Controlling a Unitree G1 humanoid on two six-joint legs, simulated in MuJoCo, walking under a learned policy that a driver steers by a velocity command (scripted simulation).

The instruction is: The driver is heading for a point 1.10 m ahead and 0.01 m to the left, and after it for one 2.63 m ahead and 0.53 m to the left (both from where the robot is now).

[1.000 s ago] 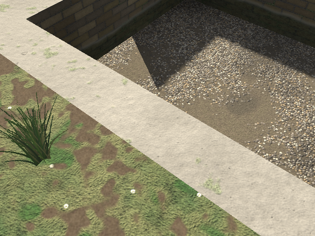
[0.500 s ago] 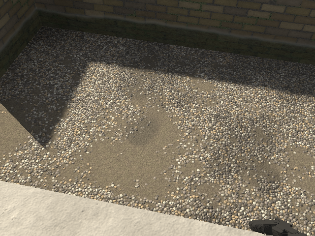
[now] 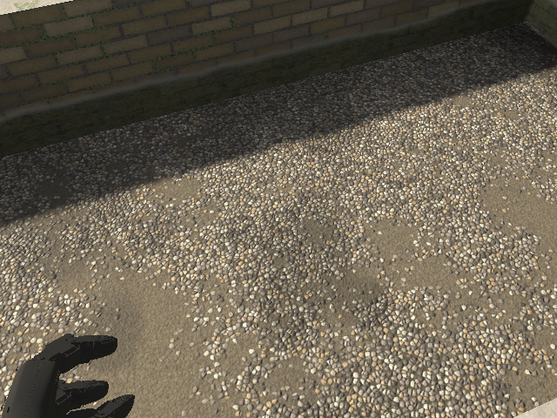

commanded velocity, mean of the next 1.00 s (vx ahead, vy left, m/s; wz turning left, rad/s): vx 0.81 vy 0.00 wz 0.06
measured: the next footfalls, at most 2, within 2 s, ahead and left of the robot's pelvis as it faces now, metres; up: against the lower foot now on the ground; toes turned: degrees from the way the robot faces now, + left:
right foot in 0.12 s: +0.17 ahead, -0.10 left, +0.00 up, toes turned -9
left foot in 0.40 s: +0.08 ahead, +0.10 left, +0.00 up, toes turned -12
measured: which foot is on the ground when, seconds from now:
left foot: down 0.00-0.14, up 0.16-0.38, down 0.40-0.56, up 0.58-0.76, down 0.78-1.00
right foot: up 0.00-0.10, down 0.12-0.80, up 0.82-1.00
